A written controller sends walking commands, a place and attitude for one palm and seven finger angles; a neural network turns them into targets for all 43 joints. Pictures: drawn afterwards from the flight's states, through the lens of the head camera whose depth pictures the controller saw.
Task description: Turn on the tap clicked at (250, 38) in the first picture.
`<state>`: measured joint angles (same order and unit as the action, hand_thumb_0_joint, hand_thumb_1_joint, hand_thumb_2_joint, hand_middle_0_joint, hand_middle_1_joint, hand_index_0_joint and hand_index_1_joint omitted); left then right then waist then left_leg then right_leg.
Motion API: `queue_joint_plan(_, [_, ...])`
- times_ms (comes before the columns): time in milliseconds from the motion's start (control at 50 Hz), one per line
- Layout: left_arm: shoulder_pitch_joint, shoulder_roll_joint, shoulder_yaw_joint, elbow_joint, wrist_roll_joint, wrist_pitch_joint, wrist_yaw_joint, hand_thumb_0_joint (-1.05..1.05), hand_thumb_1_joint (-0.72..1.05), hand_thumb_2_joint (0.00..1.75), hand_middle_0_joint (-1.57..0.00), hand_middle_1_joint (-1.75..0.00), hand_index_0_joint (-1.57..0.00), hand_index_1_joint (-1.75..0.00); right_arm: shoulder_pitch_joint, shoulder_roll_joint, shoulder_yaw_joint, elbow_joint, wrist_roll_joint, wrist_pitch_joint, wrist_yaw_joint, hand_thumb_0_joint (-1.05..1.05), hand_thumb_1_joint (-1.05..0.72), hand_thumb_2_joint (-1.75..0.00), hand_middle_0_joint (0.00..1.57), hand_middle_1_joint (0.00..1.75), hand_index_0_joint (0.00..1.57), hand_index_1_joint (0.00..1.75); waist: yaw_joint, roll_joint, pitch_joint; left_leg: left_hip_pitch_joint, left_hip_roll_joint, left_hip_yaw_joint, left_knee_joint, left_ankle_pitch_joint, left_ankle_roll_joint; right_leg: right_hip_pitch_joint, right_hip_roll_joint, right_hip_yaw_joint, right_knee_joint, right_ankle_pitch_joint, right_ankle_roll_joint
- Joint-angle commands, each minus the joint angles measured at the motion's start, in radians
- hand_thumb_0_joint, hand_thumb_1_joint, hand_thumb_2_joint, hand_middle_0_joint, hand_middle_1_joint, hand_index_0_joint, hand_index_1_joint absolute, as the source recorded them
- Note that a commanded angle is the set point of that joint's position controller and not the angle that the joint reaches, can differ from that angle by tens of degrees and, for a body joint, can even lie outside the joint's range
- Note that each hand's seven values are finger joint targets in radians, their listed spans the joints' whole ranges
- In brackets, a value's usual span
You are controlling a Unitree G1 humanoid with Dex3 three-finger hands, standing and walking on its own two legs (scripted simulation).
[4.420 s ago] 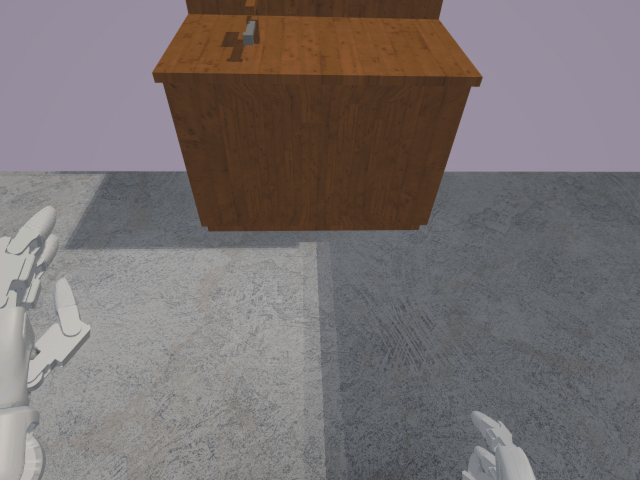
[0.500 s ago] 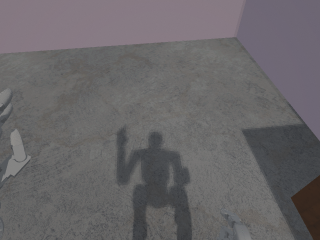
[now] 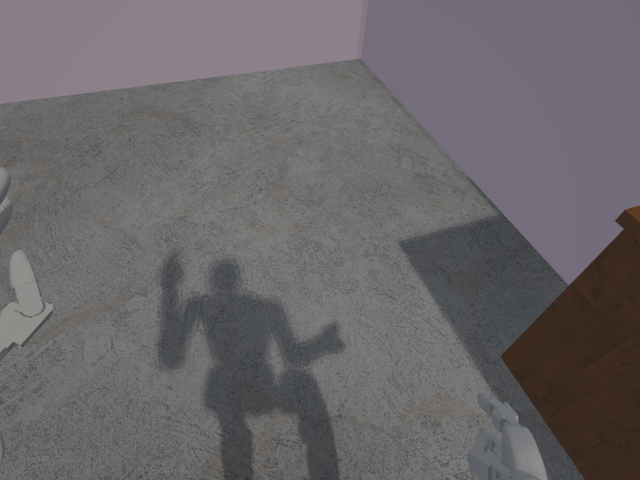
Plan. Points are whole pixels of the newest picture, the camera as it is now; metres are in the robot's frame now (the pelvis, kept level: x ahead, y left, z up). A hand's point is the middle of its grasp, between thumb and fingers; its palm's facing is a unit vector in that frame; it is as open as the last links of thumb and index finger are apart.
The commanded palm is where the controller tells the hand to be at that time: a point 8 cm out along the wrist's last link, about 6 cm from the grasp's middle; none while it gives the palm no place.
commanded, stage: turn to face it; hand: left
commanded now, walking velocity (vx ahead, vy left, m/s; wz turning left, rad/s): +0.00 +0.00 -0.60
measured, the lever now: out of the picture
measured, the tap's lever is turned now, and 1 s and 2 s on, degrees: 0 0 0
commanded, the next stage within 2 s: none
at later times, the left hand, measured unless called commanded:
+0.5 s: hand (258, 284) +0.26 +0.09 +0.17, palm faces +0.06 -0.81 -0.58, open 7.4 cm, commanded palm +0.22 +0.15 +0.18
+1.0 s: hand (288, 291) +0.25 +0.06 +0.18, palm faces -0.08 -0.90 -0.43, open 7.4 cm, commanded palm +0.23 +0.11 +0.18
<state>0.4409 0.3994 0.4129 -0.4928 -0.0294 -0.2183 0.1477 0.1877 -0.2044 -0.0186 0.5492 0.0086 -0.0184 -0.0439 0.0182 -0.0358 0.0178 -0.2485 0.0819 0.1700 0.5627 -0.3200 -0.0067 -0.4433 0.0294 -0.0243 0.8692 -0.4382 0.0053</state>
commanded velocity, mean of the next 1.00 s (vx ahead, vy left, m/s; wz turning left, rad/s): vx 0.00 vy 0.00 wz -0.60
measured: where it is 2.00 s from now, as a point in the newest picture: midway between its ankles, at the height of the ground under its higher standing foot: outside the picture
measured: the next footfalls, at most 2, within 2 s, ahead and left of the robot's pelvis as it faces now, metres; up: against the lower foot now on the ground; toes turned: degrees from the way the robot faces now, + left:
right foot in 0.24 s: +0.04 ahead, -0.13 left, +0.00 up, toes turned -18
left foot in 0.88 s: +0.02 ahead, +0.09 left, +0.00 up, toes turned -25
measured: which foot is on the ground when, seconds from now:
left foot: down 0.00-0.28, up 0.30-0.86, down 0.88-1.00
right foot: up 0.00-0.22, down 0.24-0.90, up 0.92-1.00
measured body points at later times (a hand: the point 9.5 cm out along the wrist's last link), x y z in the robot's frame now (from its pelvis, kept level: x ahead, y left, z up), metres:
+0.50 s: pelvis -0.02 -0.07 +0.00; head +0.03 -0.12 +0.45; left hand +0.25 +0.13 +0.20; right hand +0.06 -0.36 -0.11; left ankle +0.00 +0.10 -0.62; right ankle +0.00 -0.12 -0.73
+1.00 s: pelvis -0.06 -0.03 +0.00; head -0.04 -0.04 +0.45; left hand +0.25 +0.11 +0.20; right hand -0.01 -0.31 -0.08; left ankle -0.01 +0.10 -0.73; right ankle -0.06 -0.12 -0.68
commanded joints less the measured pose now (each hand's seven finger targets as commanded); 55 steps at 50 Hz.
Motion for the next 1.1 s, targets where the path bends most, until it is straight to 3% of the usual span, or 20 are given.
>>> queue_joint_plan(0, [-0.101, 0.095, -0.011, -0.276, 0.014, -0.051, -0.008, 0.0, 0.9, 0.9, -0.2, -0.3, -0.2, -0.3, -0.031, -0.133, -0.038, -0.146, -0.003, -0.052, 0.024, 0.0, -0.9, -0.9, 0.2, 0.3, 0.2, 0.3, -0.01, 0.265, -0.078, 0.203, 0.311, -0.128, -0.133, 0.789, 0.09, -0.131, -0.062, -0.028, 0.106, 0.037, 0.034])
queue_joint_plan(60, [-0.116, 0.131, 0.007, -0.339, 0.018, -0.029, -0.003, 0.0, 0.9, 0.9, -0.2, -0.3, -0.2, -0.3, -0.034, -0.133, -0.034, -0.159, -0.001, -0.067, 0.038, 0.0, -0.9, -0.9, 0.2, 0.3, 0.2, 0.3, -0.014, 0.318, -0.071, 0.177, 0.276, -0.026, -0.137, 0.759, 0.045, -0.05, -0.043, -0.102, 0.017, 0.097, 0.043])
queue_joint_plan(120, [-0.064, 0.158, 0.053, -0.314, 0.006, -0.026, -0.001, 0.0, 0.9, 0.9, -0.2, -0.3, -0.2, -0.3, -0.035, -0.121, -0.026, -0.164, -0.004, -0.076, 0.043, 0.0, -0.9, -0.9, 0.2, 0.3, 0.2, 0.3, -0.015, 0.329, -0.072, 0.17, 0.307, -0.007, -0.125, 0.719, 0.041, 0.015, -0.039, -0.132, -0.103, 0.08, 0.048])
queue_joint_plan(200, [0.009, 0.171, 0.105, -0.28, -0.004, -0.018, 0.002, 0.0, 0.9, 0.9, -0.2, -0.3, -0.2, -0.3, -0.013, -0.115, -0.031, -0.154, 0.005, -0.071, 0.05, 0.0, -0.9, -0.9, 0.2, 0.3, 0.2, 0.3, -0.005, 0.271, -0.149, 0.153, 0.282, 0.044, 0.103, 0.66, -0.001, 0.222, -0.013, -0.153, -0.359, 0.235, 0.032])
queue_joint_plan(220, [0.016, 0.191, 0.122, -0.277, -0.001, -0.02, 0.004, 0.0, 0.9, 0.9, -0.2, -0.3, -0.2, -0.3, -0.009, -0.11, -0.033, -0.155, 0.013, -0.066, 0.054, 0.0, -0.9, -0.9, 0.2, 0.3, 0.2, 0.3, -0.001, 0.165, -0.182, 0.083, 0.237, 0.069, 0.269, 0.554, -0.023, 0.336, -0.073, -0.089, -0.433, 0.452, 0.005])
queue_joint_plan(240, [0.023, 0.231, 0.153, -0.273, 0.002, -0.027, 0.011, 0.0, 0.9, 0.9, -0.2, -0.3, -0.2, -0.3, -0.021, -0.082, -0.027, -0.17, 0.014, -0.063, 0.05, 0.0, -0.9, -0.9, 0.2, 0.3, 0.2, 0.3, 0.003, -0.098, -0.219, -0.161, 0.117, 0.075, 0.509, 0.087, -0.058, 0.536, -0.231, 0.158, -0.399, 0.981, -0.085])
queue_joint_plan(260, [0.111, 0.211, 0.174, -0.186, -0.01, -0.016, 0.02, 0.0, 0.9, 0.9, -0.2, -0.3, -0.2, -0.3, -0.043, -0.076, -0.014, -0.174, 0.002, -0.06, 0.042, 0.0, -0.9, -0.9, 0.2, 0.3, 0.2, 0.3, 0.007, -0.229, -0.246, -0.379, 0.001, -0.033, 0.673, -0.352, -0.088, 0.597, -0.357, 0.37, -0.366, 1.366, -0.178])
queue_joint_plan(280, [0.103, 0.204, 0.165, -0.229, -0.029, -0.001, 0.022, 0.0, 0.9, 0.9, -0.2, -0.3, -0.2, -0.3, -0.054, -0.089, -0.027, -0.161, 0.019, -0.047, 0.045, 0.0, -0.9, -0.9, 0.2, 0.3, 0.2, 0.3, 0.0, -0.217, -0.259, -0.382, 0.034, -0.161, 0.753, -0.325, -0.087, 0.563, -0.374, 0.383, -0.375, 1.267, -0.152])
queue_joint_plan(300, [0.123, 0.226, 0.192, -0.257, -0.039, -0.008, 0.019, 0.0, 0.9, 0.9, -0.2, -0.3, -0.2, -0.3, -0.058, -0.085, -0.031, -0.161, 0.019, -0.039, 0.044, 0.0, -0.9, -0.9, 0.2, 0.3, 0.2, 0.3, -0.002, -0.147, -0.227, -0.387, 0.056, -0.197, 0.772, -0.263, -0.091, 0.52, -0.367, 0.36, -0.398, 1.088, -0.156])
queue_joint_plan(360, [0.174, 0.191, 0.194, -0.248, -0.04, -0.025, 0.024, 0.0, 0.9, 0.9, -0.2, -0.3, -0.2, -0.3, -0.121, -0.058, -0.002, -0.13, 0.004, 0.016, 0.04, 0.0, -0.9, -0.9, 0.2, 0.3, 0.2, 0.3, -0.01, -0.025, -0.227, -0.434, 0.036, -0.19, 0.788, -0.114, -0.106, 0.506, -0.285, 0.256, -0.403, 0.915, -0.152])
queue_joint_plan(460, [0.105, 0.19, 0.162, -0.273, -0.044, -0.034, 0.032, 0.0, 0.9, 0.9, -0.2, -0.3, -0.2, -0.3, -0.123, -0.1, -0.037, -0.115, 0.001, 0.023, 0.021, 0.0, -0.9, -0.9, 0.2, 0.3, 0.2, 0.3, -0.013, -0.012, -0.2, -0.369, 0.011, -0.191, 0.679, -0.05, -0.103, 0.395, -0.259, 0.279, -0.476, 0.756, -0.139])
queue_joint_plan(640, [0.036, 0.159, 0.096, -0.183, -0.035, -0.013, 0.028, 0.0, 0.9, 0.9, -0.2, -0.3, -0.2, -0.3, -0.111, -0.125, -0.036, -0.145, 0.004, 0.031, 0.016, 0.0, -0.9, -0.9, 0.2, 0.3, 0.2, 0.3, 0.018, -0.095, -0.153, -0.23, -0.031, -0.164, 0.325, -0.082, -0.079, 0.269, -0.231, 0.414, -0.578, 0.405, -0.162])
queue_joint_plan(760, [-0.042, 0.152, 0.056, -0.231, -0.019, -0.004, 0.018, 0.0, 0.9, 0.9, -0.2, -0.3, -0.2, -0.3, -0.108, -0.123, -0.025, -0.171, 0.007, 0.051, 0.025, 0.0, -0.9, -0.9, 0.2, 0.3, 0.2, 0.3, 0.031, -0.082, -0.157, -0.088, -0.049, -0.155, 0.076, -0.141, -0.049, 0.205, -0.214, 0.497, -0.589, 0.331, -0.155])
queue_joint_plan(820, [-0.071, 0.151, 0.049, -0.243, -0.013, -0.013, 0.009, 0.0, 0.9, 0.9, -0.2, -0.3, -0.2, -0.3, -0.067, -0.115, -0.018, -0.169, 0.0, 0.057, 0.028, 0.0, -0.9, -0.9, 0.2, 0.3, 0.2, 0.3, 0.01, -0.03, -0.176, 0.156, -0.02, -0.124, -0.175, -0.042, -0.015, 0.064, -0.132, 0.441, -0.539, 0.233, -0.077])
queue_joint_plan(840, [-0.095, 0.15, 0.048, -0.253, -0.012, -0.022, 0.005, 0.0, 0.9, 0.9, -0.2, -0.3, -0.2, -0.3, -0.07, -0.125, -0.021, -0.173, -0.007, 0.055, 0.024, 0.0, -0.9, -0.9, 0.2, 0.3, 0.2, 0.3, 0.003, 0.049, -0.147, 0.236, 0.064, -0.18, -0.229, -0.031, 0.019, -0.05, -0.072, 0.395, -0.465, 0.174, -0.045])
queue_joint_plan(880, [-0.13, 0.166, 0.063, -0.309, 0.005, -0.031, -0.001, 0.0, 0.9, 0.9, -0.2, -0.3, -0.2, -0.3, -0.083, -0.124, -0.029, -0.192, -0.005, 0.04, 0.018, 0.0, -0.9, -0.9, 0.2, 0.3, 0.2, 0.3, 0.016, 0.288, -0.119, 0.243, 0.342, -0.345, -0.283, 0.213, 0.126, -0.195, 0.044, 0.161, -0.013, -0.019, 0.013])
queue_joint_plan(900, [-0.144, 0.179, 0.078, -0.316, 0.017, -0.036, 0.004, 0.0, 0.9, 0.9, -0.2, -0.3, -0.2, -0.3, -0.084, -0.111, -0.037, -0.199, 0.006, 0.024, 0.018, 0.0, -0.9, -0.9, 0.2, 0.3, 0.2, 0.3, 0.024, 0.279, -0.112, 0.196, 0.367, -0.273, -0.261, 0.362, 0.135, -0.188, 0.032, 0.083, 0.184, -0.023, 0.028])
queue_joint_plan(940, [-0.09, 0.147, 0.062, -0.288, 0.005, -0.029, -0.003, 0.0, 0.9, 0.9, -0.2, -0.3, -0.2, -0.3, -0.077, -0.098, -0.027, -0.176, -0.001, 0.012, 0.03, 0.0, -0.9, -0.9, 0.2, 0.3, 0.2, 0.3, 0.019, 0.316, -0.074, 0.054, 0.352, -0.19, -0.241, 0.334, 0.153, -0.144, -0.028, 0.061, 0.311, -0.014, 0.041])
queue_joint_plan(980, [-0.151, 0.094, -0.008, -0.319, 0.007, -0.021, -0.009, 0.0, 0.9, 0.9, -0.2, -0.3, -0.2, -0.3, -0.07, -0.112, -0.031, -0.163, 0.009, -0.007, 0.043, 0.0, -0.9, -0.9, 0.2, 0.3, 0.2, 0.3, 0.006, 0.286, 0.004, 0.058, 0.325, -0.081, -0.225, 0.396, 0.112, -0.143, -0.059, 0.012, 0.203, 0.006, 0.053])
queue_joint_plan(1080, [-0.159, 0.119, 0.002, -0.233, 0.011, -0.004, -0.002, 0.0, 0.9, 0.9, -0.2, -0.3, -0.2, -0.3, -0.023, -0.142, -0.035, -0.157, 0.01, -0.044, 0.042, 0.0, -0.9, -0.9, 0.2, 0.3, 0.2, 0.3, -0.019, 0.274, 0.011, 0.067, 0.296, -0.014, -0.153, 0.525, 0.042, 0.045, -0.018, -0.12, -0.112, 0.065, 0.06])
